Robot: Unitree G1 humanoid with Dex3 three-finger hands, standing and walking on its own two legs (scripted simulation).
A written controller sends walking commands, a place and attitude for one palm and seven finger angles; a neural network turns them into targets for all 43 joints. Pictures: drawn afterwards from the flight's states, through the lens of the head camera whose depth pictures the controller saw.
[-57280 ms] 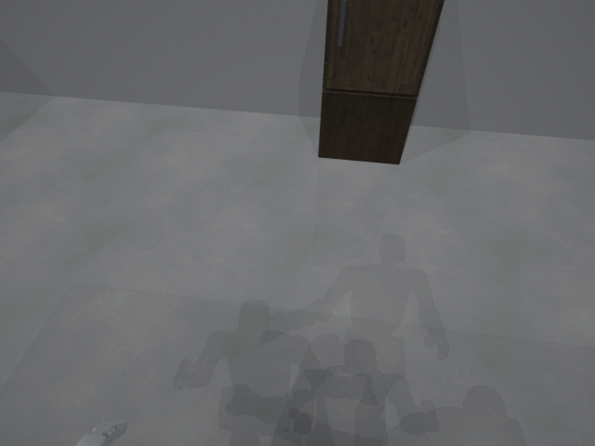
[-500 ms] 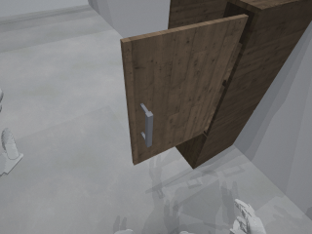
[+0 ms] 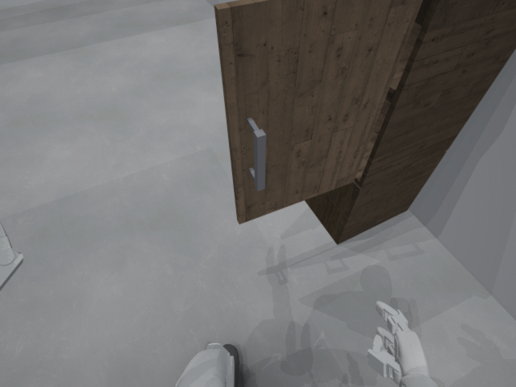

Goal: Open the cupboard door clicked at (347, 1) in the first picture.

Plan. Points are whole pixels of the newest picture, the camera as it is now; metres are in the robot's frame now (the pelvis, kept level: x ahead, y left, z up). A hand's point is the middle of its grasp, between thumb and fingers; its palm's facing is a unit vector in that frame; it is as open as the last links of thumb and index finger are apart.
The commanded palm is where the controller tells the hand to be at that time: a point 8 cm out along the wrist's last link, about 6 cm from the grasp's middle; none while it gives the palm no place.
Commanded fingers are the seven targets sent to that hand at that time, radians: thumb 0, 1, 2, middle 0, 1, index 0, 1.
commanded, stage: step back with the hand held close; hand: left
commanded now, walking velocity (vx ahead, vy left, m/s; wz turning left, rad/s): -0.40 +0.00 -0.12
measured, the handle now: (255, 156) +0.56 +0.08 -0.02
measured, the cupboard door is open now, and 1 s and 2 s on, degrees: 87 87 87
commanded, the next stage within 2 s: stop stepping back and stand still in 0.10 s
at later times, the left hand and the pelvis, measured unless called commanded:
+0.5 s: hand (22, 345) +0.12 +0.22 +0.18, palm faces +0.18 -0.76 -0.63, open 7.4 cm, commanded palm +0.07 +0.27 +0.21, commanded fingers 0.00 0.90 0.90 -0.20 -0.30 -0.20 -0.30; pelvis -0.09 -0.01 +0.02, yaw -5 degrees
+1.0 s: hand out of the picture +0.08 +0.23 +0.19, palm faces +0.40 -0.76 -0.52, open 7.4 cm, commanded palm +0.02 +0.26 +0.21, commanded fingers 0.00 0.90 0.90 -0.20 -0.30 -0.20 -0.30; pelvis -0.14 -0.02 +0.02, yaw -4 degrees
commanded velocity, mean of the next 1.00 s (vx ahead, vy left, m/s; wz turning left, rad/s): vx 0.06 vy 0.02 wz -0.01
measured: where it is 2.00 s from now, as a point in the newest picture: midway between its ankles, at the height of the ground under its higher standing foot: outside the picture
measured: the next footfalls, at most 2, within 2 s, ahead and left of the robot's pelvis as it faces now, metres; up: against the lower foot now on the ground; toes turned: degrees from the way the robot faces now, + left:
left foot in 0.26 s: -0.06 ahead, +0.11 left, +0.00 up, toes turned -1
left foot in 1.22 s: -0.06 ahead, +0.11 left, +0.00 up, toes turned -2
